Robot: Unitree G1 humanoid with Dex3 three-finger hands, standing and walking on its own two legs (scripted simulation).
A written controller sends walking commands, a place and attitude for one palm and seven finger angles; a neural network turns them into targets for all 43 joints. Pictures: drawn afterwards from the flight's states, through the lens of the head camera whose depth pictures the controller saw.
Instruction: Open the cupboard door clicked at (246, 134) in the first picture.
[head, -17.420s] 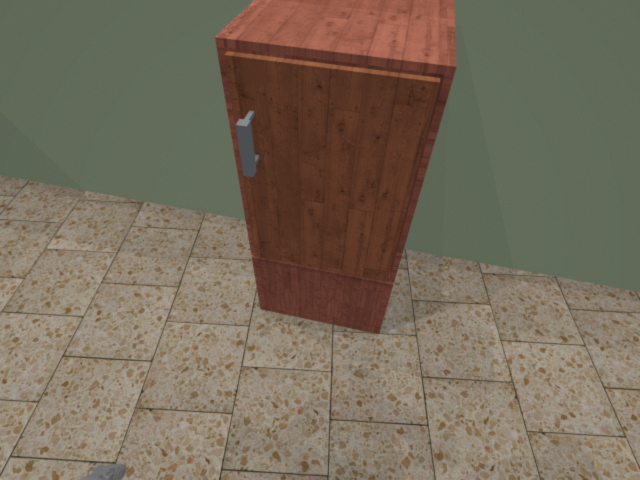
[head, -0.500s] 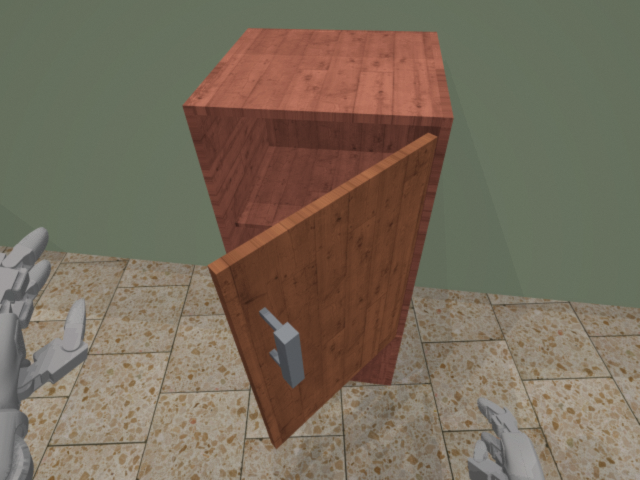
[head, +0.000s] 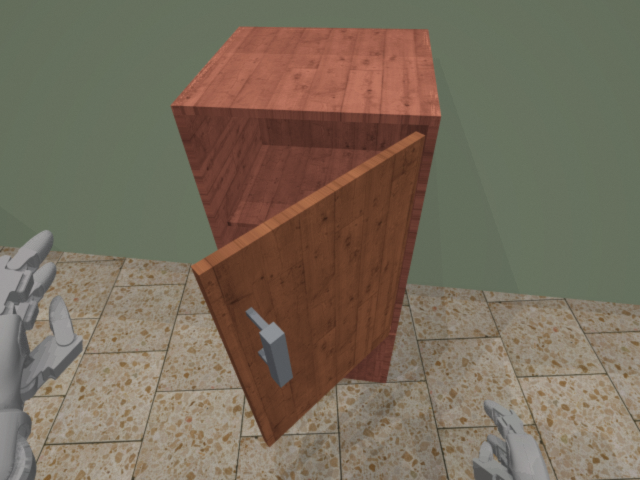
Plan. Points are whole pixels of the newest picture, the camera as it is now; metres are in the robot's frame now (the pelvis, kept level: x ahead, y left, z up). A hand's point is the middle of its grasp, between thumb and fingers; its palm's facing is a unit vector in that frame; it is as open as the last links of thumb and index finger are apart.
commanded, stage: step back with the hand held close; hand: left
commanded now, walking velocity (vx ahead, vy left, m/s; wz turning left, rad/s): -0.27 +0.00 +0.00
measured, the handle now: (268, 346) +0.29 +0.12 -0.01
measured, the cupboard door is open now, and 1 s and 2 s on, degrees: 51 51 51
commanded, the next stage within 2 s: stop stepping back and stand still in 0.90 s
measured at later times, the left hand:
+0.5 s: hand (0, 403) +0.13 +0.30 +0.15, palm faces +0.36 -0.79 -0.49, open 7.4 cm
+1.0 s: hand out of the picture -0.01 +0.32 +0.17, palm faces +0.54 -0.73 -0.42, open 7.4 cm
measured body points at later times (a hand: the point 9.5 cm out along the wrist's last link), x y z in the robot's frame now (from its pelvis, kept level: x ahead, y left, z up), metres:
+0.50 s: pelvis -0.08 +0.04 -0.01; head -0.06 +0.04 +0.44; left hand +0.10 +0.34 +0.18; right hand +0.10 -0.21 -0.08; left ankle +0.00 +0.15 -0.74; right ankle -0.06 -0.12 -0.74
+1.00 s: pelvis -0.20 +0.03 -0.02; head -0.18 +0.05 +0.43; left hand -0.04 +0.35 +0.19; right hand +0.00 -0.17 -0.10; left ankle -0.03 +0.15 -0.74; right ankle -0.23 -0.10 -0.69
